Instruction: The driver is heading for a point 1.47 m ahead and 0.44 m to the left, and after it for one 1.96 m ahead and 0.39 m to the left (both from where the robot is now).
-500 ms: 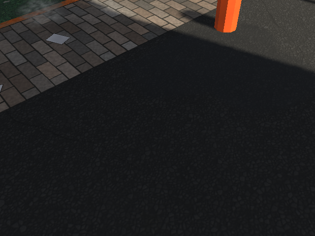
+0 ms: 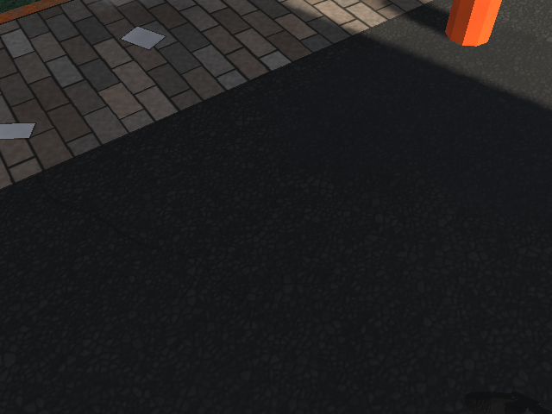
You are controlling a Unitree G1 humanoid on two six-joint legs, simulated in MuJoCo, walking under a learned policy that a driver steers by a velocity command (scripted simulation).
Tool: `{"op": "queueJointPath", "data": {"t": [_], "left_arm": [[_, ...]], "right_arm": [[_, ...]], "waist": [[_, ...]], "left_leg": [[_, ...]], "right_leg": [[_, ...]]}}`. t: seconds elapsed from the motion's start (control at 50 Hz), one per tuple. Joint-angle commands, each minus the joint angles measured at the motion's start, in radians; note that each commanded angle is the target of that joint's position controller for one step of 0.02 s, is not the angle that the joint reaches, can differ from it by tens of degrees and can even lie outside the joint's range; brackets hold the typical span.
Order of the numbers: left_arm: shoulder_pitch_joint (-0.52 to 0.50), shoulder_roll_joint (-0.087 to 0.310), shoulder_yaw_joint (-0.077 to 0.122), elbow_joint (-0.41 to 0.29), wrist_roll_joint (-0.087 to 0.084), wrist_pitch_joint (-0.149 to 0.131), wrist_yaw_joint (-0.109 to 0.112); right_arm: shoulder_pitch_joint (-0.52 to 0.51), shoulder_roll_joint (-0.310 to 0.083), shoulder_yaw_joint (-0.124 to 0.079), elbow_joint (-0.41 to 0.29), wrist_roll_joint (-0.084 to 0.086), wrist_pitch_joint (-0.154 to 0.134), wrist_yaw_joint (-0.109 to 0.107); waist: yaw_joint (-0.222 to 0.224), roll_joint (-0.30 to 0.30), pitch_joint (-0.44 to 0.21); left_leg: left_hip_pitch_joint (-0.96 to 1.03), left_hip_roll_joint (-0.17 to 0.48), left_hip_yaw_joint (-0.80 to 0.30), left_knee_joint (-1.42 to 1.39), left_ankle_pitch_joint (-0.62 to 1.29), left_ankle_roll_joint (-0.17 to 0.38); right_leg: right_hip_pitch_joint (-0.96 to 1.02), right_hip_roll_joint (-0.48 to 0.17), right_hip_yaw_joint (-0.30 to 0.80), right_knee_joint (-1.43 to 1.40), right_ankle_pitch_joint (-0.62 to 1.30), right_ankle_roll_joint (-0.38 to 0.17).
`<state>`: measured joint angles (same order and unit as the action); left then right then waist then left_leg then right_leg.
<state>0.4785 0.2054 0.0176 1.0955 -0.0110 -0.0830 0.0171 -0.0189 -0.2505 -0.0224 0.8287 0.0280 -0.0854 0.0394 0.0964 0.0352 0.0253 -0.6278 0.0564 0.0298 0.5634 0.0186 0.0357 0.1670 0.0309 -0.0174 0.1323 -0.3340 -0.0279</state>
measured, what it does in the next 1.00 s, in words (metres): walks ahead: left foot, then right foot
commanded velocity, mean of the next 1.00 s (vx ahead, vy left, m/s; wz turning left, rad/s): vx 0.36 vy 0.00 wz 0.12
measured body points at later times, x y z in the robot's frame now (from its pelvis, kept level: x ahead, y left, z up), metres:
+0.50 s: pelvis +0.30 +0.02 +0.01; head +0.32 +0.02 +0.46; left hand +0.49 +0.26 -0.09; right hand +0.27 -0.24 -0.13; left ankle +0.21 +0.12 -0.73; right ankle +0.50 -0.13 -0.69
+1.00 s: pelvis +0.48 -0.02 +0.01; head +0.51 -0.01 +0.46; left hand +0.55 +0.27 -0.12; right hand +0.62 -0.28 -0.11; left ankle +0.52 +0.13 -0.69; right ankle +0.52 -0.11 -0.73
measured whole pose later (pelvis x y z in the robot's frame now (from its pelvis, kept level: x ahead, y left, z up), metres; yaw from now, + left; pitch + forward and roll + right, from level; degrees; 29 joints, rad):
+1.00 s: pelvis +0.48 -0.02 +0.01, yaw +9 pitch +2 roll -2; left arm 0.13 0.26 0.06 0.93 0.00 -0.05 0.03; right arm 0.19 -0.26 -0.08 0.86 0.02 0.03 -0.02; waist 0.00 0.01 0.03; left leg -0.52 0.09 0.01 0.82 -0.28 -0.02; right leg -0.21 -0.02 -0.22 0.33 -0.15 -0.05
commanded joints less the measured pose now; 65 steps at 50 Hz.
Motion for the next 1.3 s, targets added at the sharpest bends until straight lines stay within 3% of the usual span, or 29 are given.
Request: {"op": "queueJointPath", "data": {"t": [0.02,0.06,0.08,0.1,0.12,0.14,0.18,0.22,0.28,0.42,0.52,0.56,0.6,0.62,0.64,0.66,0.68,0.7,0.76,0.88,1.0,1.12,1.14,1.16,1.18,1.2,1.22,1.26,1.3], "left_arm": [[0.000,0.195,0.043,-0.032,-0.002,0.006,0.008],[-0.031,0.200,0.047,-0.048,0.012,0.024,0.007],[-0.038,0.180,0.036,-0.070,0.023,0.026,0.005],[0.099,0.031,-0.002,-0.082,0.020,0.007,-0.011],[0.072,0.064,0.002,-0.063,0.002,-0.027,-0.021],[-0.036,0.149,0.027,-0.106,-0.030,-0.047,-0.026],[-0.145,0.162,0.037,-0.135,-0.028,-0.054,-0.010],[-0.106,0.120,0.041,-0.129,-0.012,-0.026,-0.001],[-0.150,0.103,0.044,-0.158,-0.003,0.000,0.005],[-0.447,0.091,0.034,-0.258,0.002,-0.018,-0.016],[-0.555,0.111,0.030,-0.312,-0.005,-0.027,-0.045],[-0.486,0.146,0.045,-0.302,0.004,-0.034,-0.052],[-0.240,0.229,0.081,-0.227,0.022,-0.042,-0.047],[-0.118,0.314,0.096,-0.206,0.045,-0.037,-0.040],[-0.084,0.297,0.089,-0.193,0.031,-0.023,-0.044],[-0.106,0.227,0.072,-0.208,0.016,-0.013,-0.044],[-0.217,0.199,0.060,-0.229,0.012,-0.012,-0.038],[-0.296,0.167,0.048,-0.239,0.017,-0.014,-0.035],[-0.394,0.140,0.042,-0.235,0.047,-0.019,-0.033],[-0.403,0.196,0.062,-0.227,0.033,0.014,0.017],[-0.345,0.247,0.088,-0.219,0.005,0.028,0.025],[-0.355,0.247,0.101,-0.223,-0.015,0.070,0.017],[-0.322,0.208,0.092,-0.214,-0.004,0.072,0.012],[-0.372,0.147,0.072,-0.266,0.040,0.063,0.003],[-0.426,0.129,0.066,-0.304,0.041,0.051,0.000],[-0.455,0.175,0.075,-0.303,0.019,0.045,-0.006],[-0.455,0.182,0.078,-0.300,-0.001,0.043,-0.006],[-0.452,0.209,0.088,-0.286,0.014,0.047,0.012],[-0.433,0.193,0.087,-0.285,0.015,0.052,0.015]], "right_arm": [[-0.056,-0.100,-0.027,-0.082,0.001,-0.021,0.011],[0.189,-0.168,-0.067,-0.013,0.004,-0.016,0.001],[0.373,-0.212,-0.085,0.032,0.000,-0.009,-0.010],[0.487,-0.297,-0.105,0.065,-0.025,-0.003,-0.011],[0.462,-0.219,-0.079,0.069,-0.023,-0.002,-0.008],[0.358,-0.171,-0.064,0.058,-0.016,-0.009,-0.008],[0.204,-0.113,-0.047,0.031,-0.027,-0.022,0.000],[0.171,-0.072,-0.035,0.040,-0.038,-0.030,0.009],[0.224,-0.102,-0.040,0.074,-0.031,-0.035,-0.002],[0.362,-0.155,-0.050,0.114,-0.017,-0.019,-0.042],[0.435,-0.159,-0.057,0.155,-0.011,0.009,-0.048],[0.415,-0.172,-0.062,0.152,-0.017,0.025,-0.053],[0.400,-0.147,-0.050,0.134,-0.024,0.035,-0.056],[0.482,-0.074,-0.023,0.116,-0.051,0.024,-0.051],[0.607,0.006,0.003,0.158,-0.031,0.011,-0.043],[0.538,-0.122,-0.032,0.165,-0.001,0.006,-0.043],[0.433,-0.143,-0.042,0.129,0.020,0.009,-0.050],[0.386,-0.133,-0.044,0.124,0.013,0.020,-0.061],[0.421,-0.077,-0.053,0.123,-0.007,0.079,-0.078],[0.311,-0.083,-0.072,0.028,-0.016,0.114,-0.079],[0.174,-0.086,-0.080,-0.041,-0.008,0.103,-0.044],[0.223,-0.090,-0.095,-0.050,-0.011,0.102,-0.024],[0.296,-0.159,-0.121,-0.036,-0.012,0.103,-0.035],[0.360,-0.297,-0.154,-0.043,-0.019,0.106,-0.055],[0.366,-0.305,-0.144,-0.062,-0.040,0.091,-0.049],[0.359,-0.256,-0.132,-0.073,-0.038,0.072,-0.038],[0.308,-0.234,-0.127,-0.083,-0.026,0.058,-0.042],[0.214,-0.196,-0.115,-0.109,-0.004,0.062,-0.056],[0.203,-0.200,-0.113,-0.123,-0.016,0.070,-0.068]], "waist": [[-0.086,-0.134,0.068],[-0.216,-0.157,-0.102],[-0.288,-0.120,-0.223],[-0.221,0.156,-0.401],[-0.229,0.178,-0.426],[-0.203,0.140,-0.232],[-0.136,-0.011,-0.067],[-0.076,0.030,-0.043],[-0.063,0.028,0.007],[-0.147,0.005,0.049],[-0.161,0.006,0.072],[-0.114,0.038,0.012],[-0.004,0.020,-0.163],[-0.020,-0.152,-0.331],[-0.037,-0.318,-0.491],[-0.006,-0.173,-0.447],[-0.031,-0.149,-0.283],[-0.061,-0.087,-0.197],[-0.141,-0.138,-0.120],[-0.128,-0.133,-0.093],[-0.079,-0.115,-0.052],[-0.131,-0.111,-0.079],[-0.150,-0.021,-0.119],[-0.142,0.249,-0.139],[-0.155,0.255,-0.191],[-0.171,0.129,-0.201],[-0.144,0.105,-0.170],[-0.106,0.057,-0.134],[-0.085,0.063,-0.147]], "left_leg": [[0.086,-0.035,0.011,-0.038,-0.038,0.044],[0.406,-0.099,0.054,-0.026,-0.074,0.090],[0.717,0.011,-0.068,0.005,-0.096,0.138],[1.082,0.282,-0.574,-0.093,-0.372,0.309],[1.065,0.327,-0.826,-0.278,-0.456,0.320],[0.909,0.295,-0.680,-0.300,-0.448,0.262],[0.583,0.224,-0.414,-0.353,-0.228,0.213],[0.438,0.163,-0.282,-0.408,-0.144,0.195],[0.372,0.148,-0.202,-0.464,-0.091,0.217],[0.454,0.110,-0.090,-0.480,-0.036,0.172],[0.652,0.179,-0.101,-0.385,0.066,0.152],[0.701,0.177,-0.094,-0.264,0.316,0.116],[0.621,0.077,-0.036,0.052,0.430,0.047],[0.312,-0.022,0.000,0.393,0.013,-0.012],[0.088,-0.155,-0.093,0.674,-0.714,-0.050],[0.062,-0.104,-0.197,0.751,-0.700,-0.040],[0.003,-0.058,-0.157,0.729,-0.635,-0.036],[0.022,-0.013,-0.131,0.676,-0.567,-0.046],[0.219,0.020,-0.095,0.587,-0.442,-0.067],[0.150,0.051,-0.068,0.387,-0.285,-0.078],[0.079,0.058,-0.025,0.221,-0.313,-0.033],[0.321,-0.040,0.079,-0.093,-0.196,0.022],[0.476,-0.011,-0.011,-0.161,-0.015,0.066],[0.671,0.218,-0.345,-0.148,0.426,0.177],[0.737,0.335,-0.548,-0.162,0.502,0.350],[0.748,0.298,-0.477,-0.171,0.493,0.341],[0.727,0.245,-0.391,-0.167,0.448,0.285],[0.643,0.200,-0.330,-0.186,0.383,0.219],[0.587,0.178,-0.309,-0.200,0.422,0.216]], "right_leg": [[-0.052,-0.285,0.076,0.071,0.706,-0.114],[-0.074,-0.243,0.033,0.365,1.015,-0.080],[-0.278,-0.205,0.022,0.631,0.827,-0.054],[-0.673,-0.008,0.007,1.052,0.239,0.012],[-0.788,0.026,0.155,1.217,-0.206,-0.004],[-0.882,-0.037,0.148,1.274,-0.163,-0.024],[-0.815,-0.135,0.102,1.169,0.007,-0.033],[-0.702,-0.178,0.105,1.086,0.063,-0.030],[-0.738,-0.197,0.082,0.976,0.113,-0.005],[-0.775,-0.143,0.019,0.508,0.462,0.029],[-0.808,-0.115,0.032,0.376,0.387,-0.003],[-0.691,-0.073,0.012,0.348,0.334,-0.030],[-0.324,-0.072,0.005,0.325,0.572,-0.085],[0.071,-0.314,0.267,0.428,0.910,-0.200],[0.269,-0.496,0.561,0.364,0.986,-0.342],[0.157,-0.443,0.486,0.326,0.879,-0.294],[0.005,-0.406,0.344,0.293,0.848,-0.248],[-0.139,-0.363,0.253,0.249,0.816,-0.220],[-0.430,-0.300,0.091,0.142,0.719,-0.201],[-0.409,-0.324,-0.004,0.068,0.441,-0.220],[-0.270,-0.389,0.038,0.000,0.012,-0.191],[-0.263,-0.325,-0.120,0.284,0.358,-0.083],[-0.350,-0.264,-0.178,0.461,0.331,-0.011],[-0.656,-0.132,-0.246,0.800,-0.050,0.083],[-0.871,-0.020,-0.085,1.006,-0.381,0.112],[-0.909,-0.050,0.016,1.086,-0.350,0.099],[-0.930,-0.070,0.038,1.069,-0.255,0.082],[-0.897,-0.095,0.059,0.983,-0.127,0.078],[-0.820,-0.069,0.057,0.933,-0.049,0.081]]}}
